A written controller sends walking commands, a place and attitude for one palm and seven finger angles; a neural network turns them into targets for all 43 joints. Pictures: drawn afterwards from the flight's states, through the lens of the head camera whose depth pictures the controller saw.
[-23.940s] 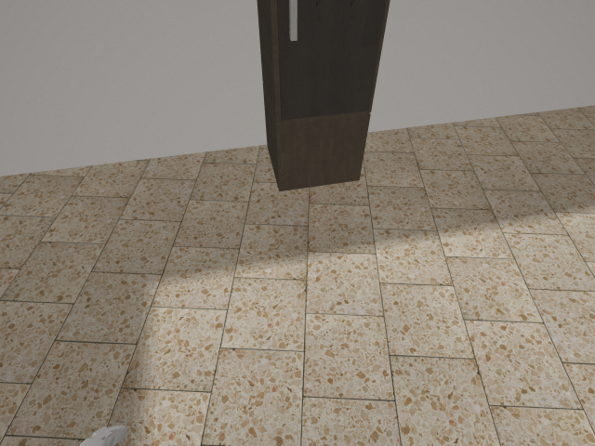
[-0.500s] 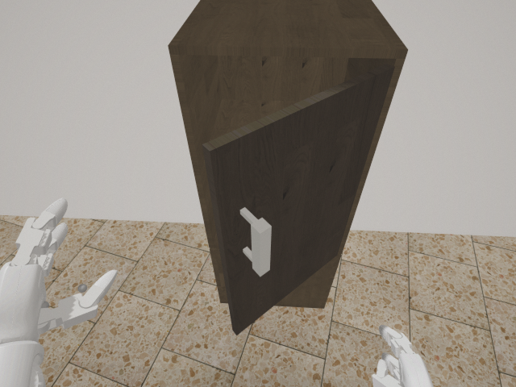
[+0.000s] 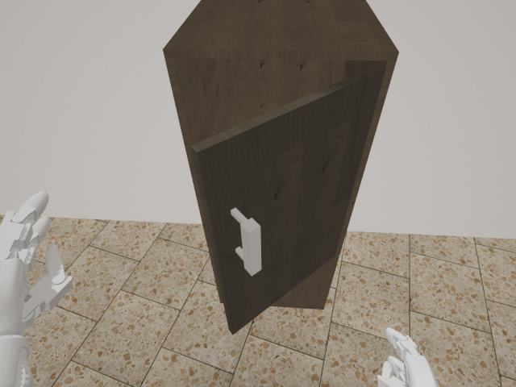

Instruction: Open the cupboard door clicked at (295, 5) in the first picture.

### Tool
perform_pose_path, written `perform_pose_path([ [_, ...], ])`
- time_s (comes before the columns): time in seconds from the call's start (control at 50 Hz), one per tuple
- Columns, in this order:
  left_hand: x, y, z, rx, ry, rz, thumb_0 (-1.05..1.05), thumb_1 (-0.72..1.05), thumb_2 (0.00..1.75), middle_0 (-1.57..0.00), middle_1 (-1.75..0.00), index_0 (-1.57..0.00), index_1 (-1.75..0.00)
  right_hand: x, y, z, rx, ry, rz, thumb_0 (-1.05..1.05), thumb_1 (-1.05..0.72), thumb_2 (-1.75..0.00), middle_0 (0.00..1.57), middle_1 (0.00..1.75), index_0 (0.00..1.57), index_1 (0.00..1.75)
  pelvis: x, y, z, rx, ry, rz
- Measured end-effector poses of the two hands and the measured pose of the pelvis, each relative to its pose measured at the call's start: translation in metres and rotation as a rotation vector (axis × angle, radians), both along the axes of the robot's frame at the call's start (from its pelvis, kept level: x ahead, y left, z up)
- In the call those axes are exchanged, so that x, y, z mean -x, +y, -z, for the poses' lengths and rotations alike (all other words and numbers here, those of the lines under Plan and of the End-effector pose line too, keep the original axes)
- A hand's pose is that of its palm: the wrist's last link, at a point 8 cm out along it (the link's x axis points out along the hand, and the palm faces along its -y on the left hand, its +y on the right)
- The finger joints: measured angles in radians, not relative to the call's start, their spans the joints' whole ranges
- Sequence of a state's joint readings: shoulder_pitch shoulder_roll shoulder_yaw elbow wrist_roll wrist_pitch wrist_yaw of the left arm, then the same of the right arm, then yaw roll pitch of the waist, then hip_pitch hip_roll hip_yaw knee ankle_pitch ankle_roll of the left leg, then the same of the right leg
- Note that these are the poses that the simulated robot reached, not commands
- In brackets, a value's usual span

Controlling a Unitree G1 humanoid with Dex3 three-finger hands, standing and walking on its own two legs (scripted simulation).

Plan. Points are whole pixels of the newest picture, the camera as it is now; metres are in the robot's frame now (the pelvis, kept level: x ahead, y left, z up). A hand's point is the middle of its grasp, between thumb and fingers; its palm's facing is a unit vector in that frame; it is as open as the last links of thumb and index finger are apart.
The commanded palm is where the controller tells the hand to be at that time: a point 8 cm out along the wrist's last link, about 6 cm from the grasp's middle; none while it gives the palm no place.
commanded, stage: draw the hand back to the body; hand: left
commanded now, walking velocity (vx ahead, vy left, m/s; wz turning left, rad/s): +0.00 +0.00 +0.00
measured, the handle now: (244, 241) +0.34 +0.07 +0.05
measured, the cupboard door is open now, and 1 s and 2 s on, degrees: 42 42 42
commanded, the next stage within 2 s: step back with the hand held close in 0.04 s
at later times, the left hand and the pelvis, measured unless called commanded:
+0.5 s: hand (71, 285) +0.18 +0.25 +0.14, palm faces +0.31 -0.81 -0.50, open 7.4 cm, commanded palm +0.12 +0.30 +0.17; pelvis -0.03 +0.01 +0.00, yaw -2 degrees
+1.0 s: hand out of the picture +0.06 +0.29 +0.15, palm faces +0.48 -0.76 -0.43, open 7.4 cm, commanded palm +0.00 +0.33 +0.17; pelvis -0.13 +0.02 -0.02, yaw +2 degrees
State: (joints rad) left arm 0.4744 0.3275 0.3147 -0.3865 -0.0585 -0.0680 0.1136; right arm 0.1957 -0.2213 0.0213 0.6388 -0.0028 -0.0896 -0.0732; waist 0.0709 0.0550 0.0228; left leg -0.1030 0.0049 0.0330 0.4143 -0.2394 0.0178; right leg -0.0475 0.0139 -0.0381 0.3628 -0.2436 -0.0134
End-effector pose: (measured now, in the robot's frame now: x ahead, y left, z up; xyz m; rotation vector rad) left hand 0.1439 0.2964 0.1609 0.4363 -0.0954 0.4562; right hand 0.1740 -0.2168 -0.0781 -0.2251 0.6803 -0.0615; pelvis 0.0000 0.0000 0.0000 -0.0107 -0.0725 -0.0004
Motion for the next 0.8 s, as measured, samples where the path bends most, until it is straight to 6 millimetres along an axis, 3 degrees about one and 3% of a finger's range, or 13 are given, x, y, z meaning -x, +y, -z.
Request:
perform_pose_path([
  [0.28, -0.002, -0.005, -0.014, -0.081, -0.022, 0.024, 0.01, 0.89, 0.9, -0.21, -0.3, -0.21, -0.3, 0.006, -0.016, 0.002, -0.009, 0.009, 0.036, 0.01, -0.9, -0.9, 0.2, 0.3, 0.2, 0.3, 0.007, -0.008, 0.0, 0.01, 0.031, 0.008],
  [0.48, -0.004, -0.005, -0.002, -0.114, 0.056, 0.137, 0.01, 0.89, 0.9, -0.21, -0.3, -0.21, -0.3, 0.037, -0.029, -0.002, 0.042, 0.061, 0.141, 0.01, -0.9, -0.9, 0.2, 0.3, 0.2, 0.3, 0.026, 0.005, 0.002, 0.005, 0.073, 0.033],
  [0.62, 0.018, 0.01, -0.012, -0.163, -0.016, 0.163, 0.01, 0.89, 0.9, -0.21, -0.3, -0.22, -0.3, 0.066, -0.018, -0.008, 0.068, 0.058, 0.159, 0.01, -0.9, -0.9, 0.2, 0.3, 0.2, 0.3, 0.05, 0.016, 0.006, 0.009, 0.068, 0.036],
  [0.8, 0.072, 0.03, -0.01, -0.204, -0.084, 0.099, 0.01, 0.89, 0.9, -0.21, -0.3, -0.21, -0.3, 0.1, 0.007, 0.001, 0.054, 0.012, 0.098, 0.01, -0.9, -0.9, 0.2, 0.3, 0.2, 0.3, 0.087, 0.027, 0.018, 0.012, 0.046, 0.004],
])
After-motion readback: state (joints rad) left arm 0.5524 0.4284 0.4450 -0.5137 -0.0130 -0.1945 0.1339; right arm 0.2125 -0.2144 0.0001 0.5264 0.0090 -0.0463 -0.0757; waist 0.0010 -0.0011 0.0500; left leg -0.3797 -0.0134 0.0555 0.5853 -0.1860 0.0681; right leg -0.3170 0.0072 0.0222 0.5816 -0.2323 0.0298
